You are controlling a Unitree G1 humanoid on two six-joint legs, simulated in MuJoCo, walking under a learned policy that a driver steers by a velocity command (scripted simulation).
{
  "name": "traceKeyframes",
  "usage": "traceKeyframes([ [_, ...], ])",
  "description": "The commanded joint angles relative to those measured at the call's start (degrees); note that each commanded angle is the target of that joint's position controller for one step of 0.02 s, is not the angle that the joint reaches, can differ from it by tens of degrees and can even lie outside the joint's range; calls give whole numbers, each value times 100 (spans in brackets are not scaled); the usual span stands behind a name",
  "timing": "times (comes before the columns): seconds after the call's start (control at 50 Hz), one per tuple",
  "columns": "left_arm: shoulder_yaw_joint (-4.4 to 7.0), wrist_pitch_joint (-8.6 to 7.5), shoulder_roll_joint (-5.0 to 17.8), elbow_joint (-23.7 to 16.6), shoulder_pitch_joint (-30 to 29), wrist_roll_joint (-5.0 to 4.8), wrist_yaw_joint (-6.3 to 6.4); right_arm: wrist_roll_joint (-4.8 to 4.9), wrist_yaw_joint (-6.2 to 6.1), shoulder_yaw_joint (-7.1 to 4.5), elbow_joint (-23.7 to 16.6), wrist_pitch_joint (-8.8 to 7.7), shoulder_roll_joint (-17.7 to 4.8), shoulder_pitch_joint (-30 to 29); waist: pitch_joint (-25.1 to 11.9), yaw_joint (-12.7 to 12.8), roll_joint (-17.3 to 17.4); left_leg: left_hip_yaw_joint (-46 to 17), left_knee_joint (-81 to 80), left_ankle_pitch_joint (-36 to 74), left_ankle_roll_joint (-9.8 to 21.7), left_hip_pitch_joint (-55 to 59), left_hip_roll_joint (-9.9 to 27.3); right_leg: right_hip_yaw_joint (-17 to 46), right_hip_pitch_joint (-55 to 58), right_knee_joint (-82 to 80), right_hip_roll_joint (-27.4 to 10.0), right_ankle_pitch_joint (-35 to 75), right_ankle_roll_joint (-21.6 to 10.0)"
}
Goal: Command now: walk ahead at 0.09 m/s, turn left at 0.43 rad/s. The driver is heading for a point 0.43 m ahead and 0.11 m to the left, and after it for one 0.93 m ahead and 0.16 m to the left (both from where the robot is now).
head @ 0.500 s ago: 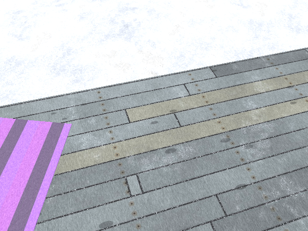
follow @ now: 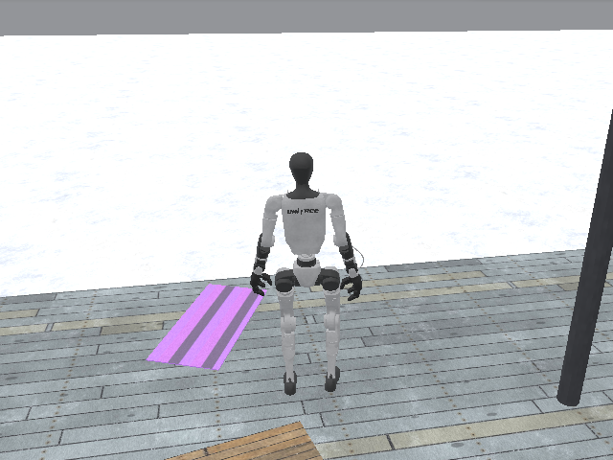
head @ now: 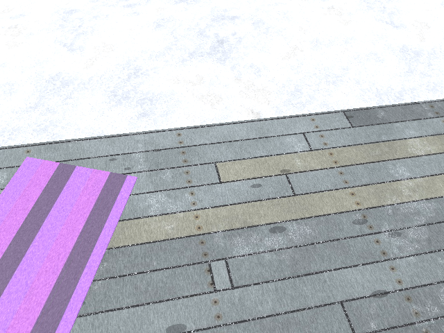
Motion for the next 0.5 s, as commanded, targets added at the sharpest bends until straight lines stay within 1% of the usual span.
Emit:
traceKeyframes([
  [0.02,-64,-56,32,-910,-687,-3,-49,-26,-93,-240,-127,-107,-1269,926,850,-142,1789,-4073,-3070,-329,1139,32,1994,648,-2087,1845,556,-1345,57],
  [0.04,-38,-90,203,-870,-606,-71,-65,-7,-124,-229,-222,-107,-1181,645,984,79,1094,-3539,-2831,-119,1216,-94,1864,873,-2032,2200,339,-875,48],
  [0.06,-2,-132,356,-784,-538,-109,-95,66,-121,-223,-336,-110,-1107,364,891,180,667,-2817,-2594,391,1055,-26,1510,963,-1902,2136,236,-364,26],
  [0.08,19,-182,400,-726,-417,-83,-110,91,-106,-238,-483,-112,-1133,82,686,258,664,-2397,-2435,1150,920,253,1220,976,-1843,2050,244,-56,-3],
  [0.1,35,-201,442,-655,-252,-11,-133,101,-97,-214,-539,-137,-994,47,444,270,705,-2095,-2214,2322,916,550,1089,925,-1773,2123,292,154,-16],
  [0.12,38,-198,409,-646,-137,10,-152,111,-78,-183,-530,-166,-839,176,140,269,644,-1908,-1997,3351,937,831,1062,933,-1679,2202,336,266,-20],
  [0.14,28,-187,358,-673,-105,-8,-154,125,-67,-180,-508,-191,-792,343,-56,246,576,-1815,-1831,4076,966,1055,1075,929,-1661,2228,368,308,-7],
  [0.16,15,-175,322,-727,-146,-30,-147,131,-68,-197,-498,-204,-824,481,-161,207,532,-1788,-1719,4461,999,1245,1090,936,-1717,2195,386,321,15],
  [0.2,-15,-145,292,-865,-315,-49,-129,127,-91,-234,-516,-183,-922,659,-224,100,598,-1868,-1614,4559,1049,1493,1109,960,-1873,1971,407,303,73],
  [0.26,-40,-110,324,-1065,-556,-59,-128,109,-119,-271,-590,-105,-1026,754,-191,-38,769,-2085,-1550,4290,1105,1547,1123,998,-1894,1551,455,253,129],
  [0.32,-65,-105,361,-1226,-657,-73,-132,93,-113,-326,-718,-47,-1193,649,-178,-88,791,-2285,-1415,4244,1097,1346,1100,1041,-1587,1152,537,177,114],
  [0.36,-70,-114,412,-1314,-621,-96,-119,82,-95,-360,-824,-13,-1294,481,-187,-73,828,-2441,-1301,4284,1029,1156,1059,1076,-1264,879,601,117,77],
  [0.4,-67,-136,474,-1383,-489,-128,-100,80,-73,-388,-944,21,-1372,234,-188,-11,903,-2635,-1190,4218,885,955,972,1133,-825,456,657,71,34],
  [0.42,-63,-154,505,-1398,-350,-146,-89,87,-62,-398,-1015,37,-1401,58,-183,66,944,-2735,-1141,4050,761,816,888,1158,-498,100,683,109,18],
  [0.44,-61,-178,516,-1387,-140,-153,-75,113,-49,-404,-1095,55,-1418,-176,-167,207,953,-2778,-1053,3741,583,611,739,1121,-43,-467,724,322,6],
  [0.46,-59,-220,505,-1338,162,-116,-43,175,-39,-397,-1178,65,-1407,-435,-158,427,854,-2725,-833,3225,334,307,499,1038,593,-1375,728,972,-1],
  [0.48,7,-281,782,-1341,372,-41,17,199,-33,-334,-1260,38,-1174,-398,-297,422,373,-2437,-273,2199,41,-201,143,1598,1343,-1930,60,1287,-110],
  [0.5,37,-291,1219,-1465,420,0,59,133,-45,-207,-1296,34,-607,155,-551,94,-1089,-1373,1144,-778,-215,-977,-655,3123,2084,-2020,-1600,2829,-437],
])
